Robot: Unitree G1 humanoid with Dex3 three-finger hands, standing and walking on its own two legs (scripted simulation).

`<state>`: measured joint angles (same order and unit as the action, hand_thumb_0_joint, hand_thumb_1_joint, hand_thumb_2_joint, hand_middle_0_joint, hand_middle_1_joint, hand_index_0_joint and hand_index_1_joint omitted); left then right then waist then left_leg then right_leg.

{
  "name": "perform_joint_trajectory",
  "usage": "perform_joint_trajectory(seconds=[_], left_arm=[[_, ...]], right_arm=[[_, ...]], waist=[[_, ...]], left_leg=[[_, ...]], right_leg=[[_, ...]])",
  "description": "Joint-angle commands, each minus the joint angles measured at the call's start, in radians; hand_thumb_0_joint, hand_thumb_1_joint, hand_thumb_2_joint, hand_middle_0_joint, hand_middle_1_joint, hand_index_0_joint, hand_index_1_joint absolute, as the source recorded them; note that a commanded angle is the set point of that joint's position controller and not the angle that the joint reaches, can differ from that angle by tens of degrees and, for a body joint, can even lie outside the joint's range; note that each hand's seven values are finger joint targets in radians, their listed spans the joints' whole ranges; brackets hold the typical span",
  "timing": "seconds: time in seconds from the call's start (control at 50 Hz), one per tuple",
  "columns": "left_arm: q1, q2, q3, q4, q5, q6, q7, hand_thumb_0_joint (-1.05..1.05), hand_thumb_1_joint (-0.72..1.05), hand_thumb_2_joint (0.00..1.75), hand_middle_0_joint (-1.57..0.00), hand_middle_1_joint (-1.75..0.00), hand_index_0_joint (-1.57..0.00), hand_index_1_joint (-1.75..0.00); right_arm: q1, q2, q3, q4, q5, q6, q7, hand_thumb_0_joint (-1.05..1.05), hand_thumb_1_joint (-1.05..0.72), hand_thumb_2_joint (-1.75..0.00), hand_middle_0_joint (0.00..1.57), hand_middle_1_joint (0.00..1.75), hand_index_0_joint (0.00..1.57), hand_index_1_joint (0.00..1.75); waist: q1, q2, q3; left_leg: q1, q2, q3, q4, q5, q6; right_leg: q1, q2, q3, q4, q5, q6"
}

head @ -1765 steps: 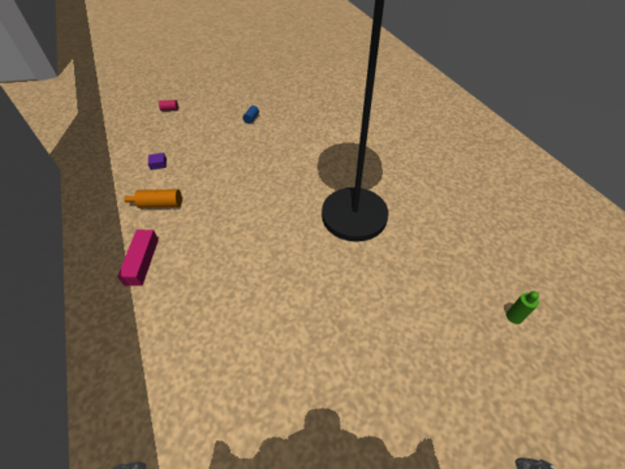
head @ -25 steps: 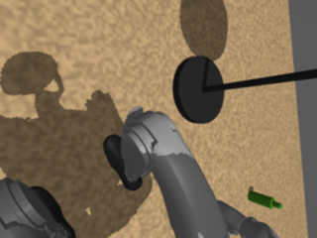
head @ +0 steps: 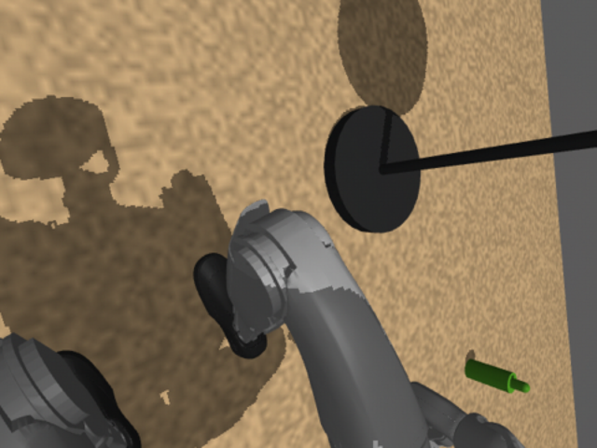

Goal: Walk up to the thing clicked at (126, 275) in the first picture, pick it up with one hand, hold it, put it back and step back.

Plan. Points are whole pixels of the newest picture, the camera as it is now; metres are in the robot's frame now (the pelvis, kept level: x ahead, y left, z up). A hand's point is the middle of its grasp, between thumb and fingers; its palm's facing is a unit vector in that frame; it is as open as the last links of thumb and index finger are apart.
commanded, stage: settle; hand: left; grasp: from above
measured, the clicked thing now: out of the picture +0.46 +0.38 -0.30
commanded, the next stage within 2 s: lift in 0.64 s
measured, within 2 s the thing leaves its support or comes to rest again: leaves its support in 0.10 s
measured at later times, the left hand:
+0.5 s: hand out of the picture +0.43 +0.40 -0.20, palm faces -0.11 -0.44 -0.89, open 10.7 cm
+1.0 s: hand out of the picture +0.44 +0.39 -0.14, palm faces -0.10 -0.43 -0.90, open 10.6 cm
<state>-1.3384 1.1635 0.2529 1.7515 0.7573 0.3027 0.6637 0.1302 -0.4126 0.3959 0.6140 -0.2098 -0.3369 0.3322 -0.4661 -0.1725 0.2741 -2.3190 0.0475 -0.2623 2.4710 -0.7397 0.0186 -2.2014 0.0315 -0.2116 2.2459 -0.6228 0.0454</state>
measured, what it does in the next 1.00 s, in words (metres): stands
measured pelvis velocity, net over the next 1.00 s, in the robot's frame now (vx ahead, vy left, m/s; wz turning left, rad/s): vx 0.01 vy -0.01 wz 0.13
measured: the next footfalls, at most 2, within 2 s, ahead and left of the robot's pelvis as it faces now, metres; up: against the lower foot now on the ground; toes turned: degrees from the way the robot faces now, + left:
none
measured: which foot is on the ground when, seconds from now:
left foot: down 0.00-1.00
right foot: down 0.00-1.00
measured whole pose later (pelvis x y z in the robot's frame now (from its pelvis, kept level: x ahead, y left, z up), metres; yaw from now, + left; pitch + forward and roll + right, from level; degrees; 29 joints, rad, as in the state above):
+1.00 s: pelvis +0.01 -0.01 +0.00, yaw +7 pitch +36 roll -8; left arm -1.19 0.80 0.33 1.50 0.80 0.44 0.42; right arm 0.23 -0.35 0.11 0.81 -0.12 -0.27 0.29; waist -0.30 0.03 0.00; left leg -2.31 0.05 -0.13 2.40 -0.73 0.01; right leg -2.27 0.00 -0.10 2.29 -0.65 0.01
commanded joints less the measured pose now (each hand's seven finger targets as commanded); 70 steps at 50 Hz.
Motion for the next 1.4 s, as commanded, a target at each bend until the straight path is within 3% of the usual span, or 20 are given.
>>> perform_joint_trajectory(seconds=[0.0,0.08,0.16,0.26,0.36,0.42,0.52,0.56,0.58,0.72,0.78,0.86,0.92,1.04,1.08,1.12,1.28,1.3,1.34,1.38], left_arm=[[-0.235,0.237,0.007,-0.195,0.03,0.01,0.052,0.0,0.09,1.02,-0.46,-1.22,-0.52,-1.16],[-0.237,0.236,0.012,-0.262,0.053,0.034,0.037,0.0,0.05,0.93,-0.44,-1.18,-0.5,-1.11],[-0.215,0.236,0.031,-0.341,0.073,0.062,0.002,0.0,0.09,0.99,-0.46,-1.19,-0.52,-1.13],[-0.117,0.121,0.038,-0.292,0.028,0.11,-0.047,0.0,0.18,1.04,-0.49,-1.27,-0.57,-1.19],[-0.142,0.036,0.01,-0.328,0.022,0.119,-0.104,0.0,0.21,1.08,-0.5,-1.29,-0.58,-1.21],[-0.182,0.038,-0.002,-0.339,0.046,0.106,-0.119,0.0,0.25,1.1,-0.55,-1.27,-0.62,-1.2],[-0.232,0.0,-0.028,-0.346,0.087,0.097,-0.128,0.0,0.29,1.06,-0.57,-1.28,-0.65,-1.19],[-0.264,0.008,-0.011,-0.387,0.092,0.098,-0.116,0.0,0.29,1.09,-0.58,-1.28,-0.66,-1.2],[-0.242,-0.02,-0.022,-0.321,0.09,0.105,-0.116,0.0,0.3,1.09,-0.59,-1.27,-0.67,-1.2],[-0.242,-0.018,0.014,-0.314,0.089,0.125,-0.104,0.0,0.39,1.13,-0.73,-1.23,-0.77,-1.18],[-0.211,0.002,0.049,-0.311,0.081,0.139,-0.113,0.0,0.33,1.11,-0.66,-1.21,-0.71,-1.16],[-0.206,-0.036,0.029,-0.371,0.077,0.147,-0.161,0.0,0.33,1.08,-0.67,-1.18,-0.72,-1.13],[-0.19,-0.003,0.047,-0.462,0.086,0.142,-0.193,0.0,0.32,1.11,-0.67,-1.18,-0.71,-1.14],[-0.15,-0.101,0.003,-0.519,0.092,0.14,-0.251,0.0,0.34,1.1,-0.69,-1.14,-0.72,-1.1],[-0.11,-0.157,-0.01,-0.52,0.076,0.147,-0.247,0.0,0.35,1.1,-0.7,-1.14,-0.73,-1.11],[-0.058,-0.226,-0.035,-0.474,0.068,0.162,-0.244,0.0,0.37,1.06,-0.7,-1.13,-0.75,-1.09],[-0.034,-0.296,-0.064,-0.613,0.014,0.184,-0.254,0.0,0.35,0.95,-0.71,-1.03,-0.75,-0.99],[-0.019,-0.324,-0.077,-0.62,0.01,0.188,-0.256,0.0,0.36,0.96,-0.73,-1.04,-0.76,-1.0],[-0.033,-0.279,-0.066,-0.742,0.017,0.192,-0.264,0.0,0.39,0.98,-0.74,-1.06,-0.78,-1.02],[0.041,-0.337,-0.1,-0.747,0.007,0.214,-0.264,0.0,0.44,0.97,-0.78,-1.05,-0.82,-1.01]], right_arm=[[0.249,-0.339,-0.095,0.028,0.015,0.011,0.009,0.0,-0.91,-0.9,0.2,0.3,0.2,0.3],[0.258,-0.331,-0.124,0.022,0.028,0.023,0.005,0.0,-0.91,-0.91,0.2,0.3,0.2,0.3],[0.288,-0.316,-0.157,0.054,0.048,0.039,0.005,0.0,-0.91,-0.9,0.2,0.3,0.2,0.3],[0.334,-0.281,-0.192,0.09,0.061,0.048,0.012,0.0,-0.9,-0.9,0.2,0.3,0.2,0.3],[0.335,-0.253,-0.226,0.125,0.067,0.043,-0.002,0.0,-0.9,-0.9,0.2,0.3,0.2,0.3],[0.342,-0.236,-0.22,0.145,0.067,0.04,-0.009,0.0,-0.9,-0.9,0.2,0.3,0.2,0.3],[0.334,-0.259,-0.266,0.171,0.074,0.029,-0.033,0.0,-0.9,-0.9,0.2,0.3,0.2,0.3],[0.329,-0.253,-0.273,0.176,0.082,0.03,-0.037,0.0,-0.9,-0.9,0.2,0.3,0.2,0.3],[0.335,-0.248,-0.274,0.192,0.08,0.028,-0.039,0.0,-0.9,-0.9,0.2,0.3,0.2,0.3],[0.342,-0.236,-0.294,0.198,0.081,0.027,-0.043,0.0,-0.91,-0.91,0.2,0.3,0.2,0.3],[0.371,-0.221,-0.309,0.229,0.081,0.039,-0.039,0.0,-0.91,-0.91,0.2,0.3,0.2,0.3],[0.357,-0.197,-0.333,0.212,0.091,0.049,-0.039,0.0,-0.91,-0.91,0.2,0.3,0.2,0.3],[0.366,-0.183,-0.354,0.221,0.101,0.064,-0.041,0.0,-0.91,-0.91,0.2,0.3,0.2,0.3],[0.367,-0.161,-0.402,0.248,0.124,0.092,-0.053,0.0,-0.9,-0.9,0.2,0.3,0.2,0.3],[0.331,-0.156,-0.418,0.214,0.139,0.093,-0.06,0.0,-0.91,-0.9,0.2,0.3,0.2,0.3],[0.332,-0.153,-0.435,0.224,0.146,0.097,-0.071,0.0,-0.9,-0.9,0.2,0.3,0.2,0.3],[0.289,-0.116,-0.457,0.225,0.159,0.091,-0.128,0.0,-0.91,-0.9,0.2,0.3,0.2,0.3],[0.281,-0.115,-0.458,0.218,0.164,0.093,-0.136,0.0,-0.91,-0.9,0.2,0.3,0.2,0.3],[0.265,-0.104,-0.462,0.206,0.169,0.095,-0.15,0.0,-0.91,-0.9,0.2,0.3,0.2,0.3],[0.23,-0.094,-0.459,0.18,0.181,0.1,-0.171,0.0,-0.91,-0.91,0.2,0.3,0.2,0.3]], waist=[[-0.06,0.713,-0.72],[-0.039,0.767,-0.767],[0.011,0.811,-0.846],[0.029,0.71,-0.842],[0.038,0.662,-0.833],[0.039,0.625,-0.824],[0.049,0.674,-0.853],[0.077,0.706,-0.902],[0.063,0.682,-0.868],[0.094,0.63,-0.931],[0.127,0.623,-0.983],[0.155,0.622,-1.058],[0.193,0.614,-1.141],[0.208,0.548,-1.14],[0.235,0.532,-1.187],[0.23,0.489,-1.141],[0.238,0.389,-1.101],[0.245,0.402,-1.103],[0.272,0.418,-1.165],[0.283,0.41,-1.154]], left_leg=[[0.597,0.047,0.045,-0.282,0.361,-0.034],[0.638,0.049,0.055,-0.292,0.365,-0.037],[0.655,0.044,0.075,-0.287,0.418,-0.04],[0.565,0.031,0.108,-0.276,0.41,-0.029],[0.512,0.017,0.115,-0.288,0.356,-0.021],[0.5,0.014,0.109,-0.291,0.307,-0.017],[0.564,0.002,0.116,-0.335,0.212,-0.031],[0.604,0.004,0.112,-0.341,0.222,-0.035],[0.568,-0.001,0.125,-0.343,0.205,-0.032],[0.531,-0.008,0.169,-0.313,0.298,-0.022],[0.52,-0.01,0.185,-0.31,0.331,-0.017],[0.553,-0.015,0.209,-0.314,0.356,-0.013],[0.567,-0.02,0.224,-0.321,0.374,-0.006],[0.567,-0.025,0.239,-0.366,0.314,0.003],[0.602,-0.029,0.235,-0.402,0.312,-0.001],[0.602,-0.031,0.229,-0.443,0.268,-0.001],[0.659,-0.042,0.235,-0.556,0.193,0.006],[0.679,-0.043,0.233,-0.58,0.188,0.002],[0.742,-0.043,0.238,-0.614,0.2,-0.001],[0.759,-0.047,0.235,-0.666,0.169,-0.004]], right_leg=[[0.422,0.045,-0.06,-0.156,0.309,-0.064],[0.402,0.047,-0.049,-0.164,0.3,-0.067],[0.401,0.045,-0.04,-0.164,0.323,-0.068],[0.422,0.049,-0.035,-0.169,0.339,-0.061],[0.366,0.042,-0.022,-0.16,0.295,-0.063],[0.338,0.038,-0.016,-0.162,0.254,-0.063],[0.273,0.033,-0.01,-0.146,0.169,-0.077],[0.242,0.026,-0.011,-0.13,0.169,-0.08],[0.242,0.029,-0.006,-0.136,0.16,-0.08],[0.302,0.022,0.022,-0.144,0.237,-0.071],[0.334,0.019,0.032,-0.137,0.253,-0.07],[0.389,0.021,0.053,-0.158,0.274,-0.069],[0.446,0.018,0.073,-0.169,0.294,-0.068],[0.441,0.019,0.091,-0.223,0.228,-0.071],[0.429,0.012,0.087,-0.229,0.215,-0.078],[0.402,0.012,0.087,-0.261,0.177,-0.078],[0.469,0.0,0.123,-0.408,0.095,-0.067],[0.477,-0.003,0.123,-0.418,0.094,-0.069],[0.546,-0.001,0.135,-0.455,0.095,-0.069],[0.577,-0.003,0.143,-0.508,0.06,-0.071]])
